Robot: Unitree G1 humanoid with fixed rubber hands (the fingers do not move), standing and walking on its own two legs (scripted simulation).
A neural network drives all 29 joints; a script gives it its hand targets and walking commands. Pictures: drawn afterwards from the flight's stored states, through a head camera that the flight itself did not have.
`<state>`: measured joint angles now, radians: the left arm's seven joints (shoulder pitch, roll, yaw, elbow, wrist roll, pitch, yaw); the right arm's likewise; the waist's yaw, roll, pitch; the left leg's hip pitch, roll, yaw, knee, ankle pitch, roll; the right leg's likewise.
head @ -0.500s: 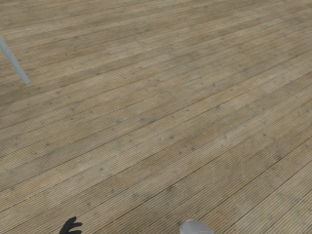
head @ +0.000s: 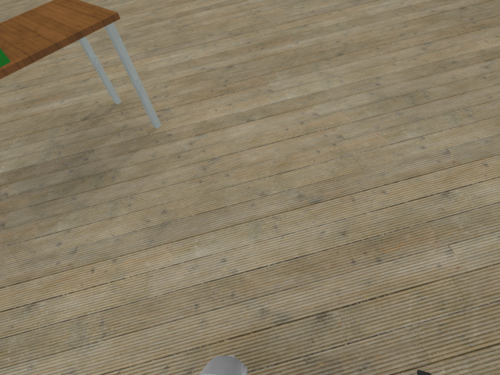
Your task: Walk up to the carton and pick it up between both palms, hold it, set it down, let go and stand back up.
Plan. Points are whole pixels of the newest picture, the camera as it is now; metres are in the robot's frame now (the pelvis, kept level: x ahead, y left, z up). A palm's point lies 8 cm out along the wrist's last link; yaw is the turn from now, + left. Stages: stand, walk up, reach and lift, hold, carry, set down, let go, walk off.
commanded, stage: walk up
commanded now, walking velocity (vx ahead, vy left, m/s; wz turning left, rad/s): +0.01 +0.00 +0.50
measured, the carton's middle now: out of the picture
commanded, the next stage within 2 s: none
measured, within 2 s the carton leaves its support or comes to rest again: neither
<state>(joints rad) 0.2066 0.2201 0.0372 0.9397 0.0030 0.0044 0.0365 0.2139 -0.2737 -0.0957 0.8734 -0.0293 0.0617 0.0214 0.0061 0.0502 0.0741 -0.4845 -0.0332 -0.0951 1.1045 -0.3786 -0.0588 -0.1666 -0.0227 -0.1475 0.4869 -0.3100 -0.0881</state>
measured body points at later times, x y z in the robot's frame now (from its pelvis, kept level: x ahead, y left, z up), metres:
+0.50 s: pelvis -0.01 +0.03 -0.02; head +0.02 +0.07 +0.42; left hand -0.04 +0.29 -0.18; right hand +0.20 -0.17 -0.13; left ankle -0.03 +0.11 -0.74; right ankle -0.02 -0.05 -0.74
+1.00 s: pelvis +0.16 +0.15 -0.01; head +0.16 +0.20 +0.43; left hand +0.27 +0.43 -0.13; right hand +0.10 -0.11 -0.12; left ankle -0.03 +0.10 -0.74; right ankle +0.35 +0.08 -0.67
